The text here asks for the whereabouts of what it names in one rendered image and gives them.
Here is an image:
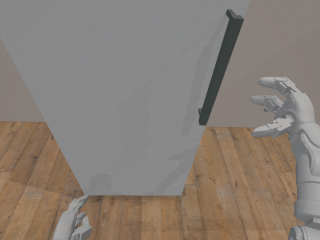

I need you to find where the handle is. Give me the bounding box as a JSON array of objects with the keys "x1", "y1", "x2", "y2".
[{"x1": 198, "y1": 9, "x2": 244, "y2": 126}]

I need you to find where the left robot hand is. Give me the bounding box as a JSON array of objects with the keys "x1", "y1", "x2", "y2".
[{"x1": 52, "y1": 195, "x2": 92, "y2": 240}]

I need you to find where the right robot forearm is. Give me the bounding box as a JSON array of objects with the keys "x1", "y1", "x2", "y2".
[{"x1": 288, "y1": 123, "x2": 320, "y2": 231}]

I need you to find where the robot right upper arm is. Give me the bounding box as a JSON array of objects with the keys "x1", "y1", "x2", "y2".
[{"x1": 288, "y1": 225, "x2": 320, "y2": 240}]

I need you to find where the right robot hand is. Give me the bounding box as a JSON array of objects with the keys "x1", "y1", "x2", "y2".
[{"x1": 249, "y1": 76, "x2": 316, "y2": 139}]

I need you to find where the fridge door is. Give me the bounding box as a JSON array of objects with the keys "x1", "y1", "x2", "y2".
[{"x1": 0, "y1": 0, "x2": 250, "y2": 196}]

